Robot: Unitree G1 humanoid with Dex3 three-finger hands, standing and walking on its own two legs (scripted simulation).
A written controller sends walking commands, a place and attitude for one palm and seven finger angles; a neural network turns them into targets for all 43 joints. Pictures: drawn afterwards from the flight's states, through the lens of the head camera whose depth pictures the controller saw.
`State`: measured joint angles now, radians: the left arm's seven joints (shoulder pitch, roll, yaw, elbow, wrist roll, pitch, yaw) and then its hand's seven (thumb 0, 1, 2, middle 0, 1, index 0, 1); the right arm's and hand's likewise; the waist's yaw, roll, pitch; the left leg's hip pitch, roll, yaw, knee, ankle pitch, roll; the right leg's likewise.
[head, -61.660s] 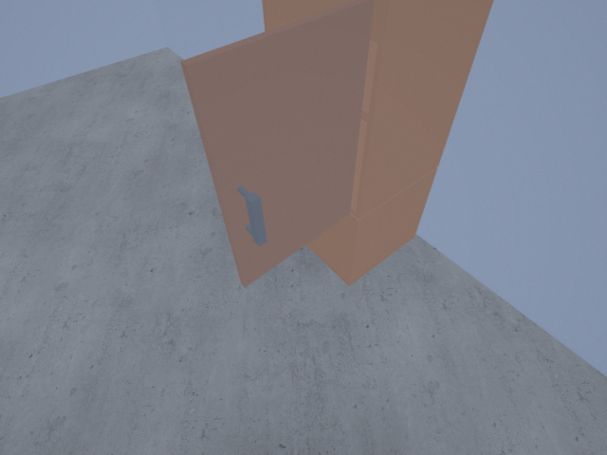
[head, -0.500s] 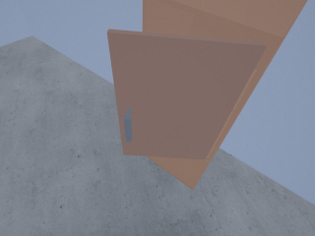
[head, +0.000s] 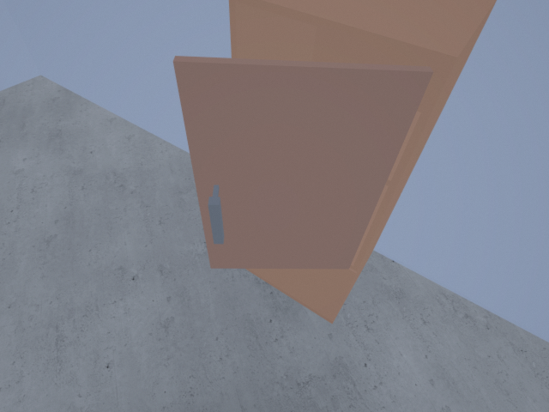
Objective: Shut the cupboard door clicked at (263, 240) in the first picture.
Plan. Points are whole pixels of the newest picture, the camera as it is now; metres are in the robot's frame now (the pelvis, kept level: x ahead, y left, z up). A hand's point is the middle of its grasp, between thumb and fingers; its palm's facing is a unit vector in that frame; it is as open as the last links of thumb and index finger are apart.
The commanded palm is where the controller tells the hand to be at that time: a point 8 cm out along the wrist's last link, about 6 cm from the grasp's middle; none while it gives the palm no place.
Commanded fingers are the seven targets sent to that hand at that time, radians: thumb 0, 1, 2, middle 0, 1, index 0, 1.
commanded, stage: come to a stop and stand still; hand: left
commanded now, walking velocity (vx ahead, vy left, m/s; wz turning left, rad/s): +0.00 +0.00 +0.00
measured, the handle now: (217, 214) +0.51 +0.15 -0.08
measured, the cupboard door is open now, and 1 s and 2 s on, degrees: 35 35 35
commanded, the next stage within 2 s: look again from close up in 0.02 s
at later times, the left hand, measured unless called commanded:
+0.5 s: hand out of the picture -0.01 +0.21 -0.18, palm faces +0.03 -0.97 -0.24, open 7.4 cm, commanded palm none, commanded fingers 0.00 0.90 0.90 -0.20 -0.30 -0.20 -0.30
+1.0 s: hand out of the picture -0.03 +0.17 -0.19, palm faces +0.04 -0.99 -0.15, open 7.4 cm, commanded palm none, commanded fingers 0.00 0.90 0.90 -0.20 -0.30 -0.20 -0.30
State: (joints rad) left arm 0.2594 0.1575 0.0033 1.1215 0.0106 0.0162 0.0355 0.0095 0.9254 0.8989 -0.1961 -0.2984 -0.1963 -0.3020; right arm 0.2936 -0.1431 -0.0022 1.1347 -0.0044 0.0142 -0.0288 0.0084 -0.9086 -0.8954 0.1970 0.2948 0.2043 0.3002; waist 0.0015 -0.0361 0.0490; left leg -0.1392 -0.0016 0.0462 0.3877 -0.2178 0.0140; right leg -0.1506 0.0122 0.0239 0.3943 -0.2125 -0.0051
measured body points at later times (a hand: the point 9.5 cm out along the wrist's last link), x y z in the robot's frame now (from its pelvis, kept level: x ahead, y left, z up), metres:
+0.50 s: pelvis -0.02 +0.02 -0.01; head -0.04 +0.02 +0.44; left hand -0.01 +0.26 -0.16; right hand +0.02 -0.21 -0.16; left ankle +0.00 +0.11 -0.74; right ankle +0.00 -0.12 -0.74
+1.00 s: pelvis +0.00 +0.00 -0.01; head -0.01 +0.02 +0.44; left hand -0.04 +0.22 -0.18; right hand +0.01 -0.23 -0.16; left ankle +0.00 +0.11 -0.74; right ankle +0.00 -0.12 -0.74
